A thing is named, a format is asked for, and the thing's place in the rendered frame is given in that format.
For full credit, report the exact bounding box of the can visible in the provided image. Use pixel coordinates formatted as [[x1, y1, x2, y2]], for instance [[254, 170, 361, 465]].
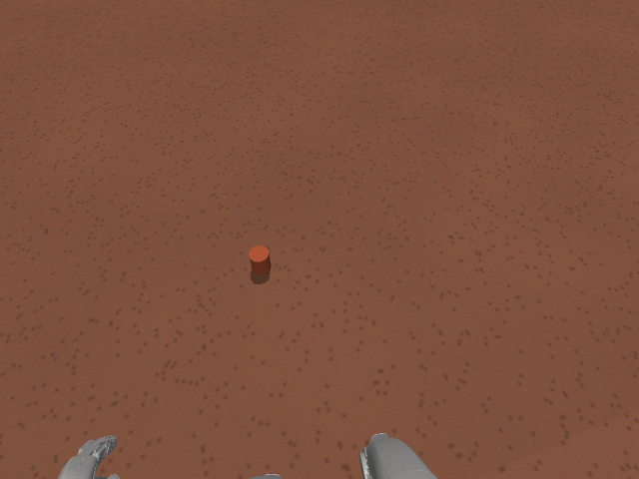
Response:
[[249, 245, 271, 275]]

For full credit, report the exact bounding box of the left robot hand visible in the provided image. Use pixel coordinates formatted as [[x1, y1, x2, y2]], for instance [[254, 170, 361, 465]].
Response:
[[58, 435, 120, 479]]

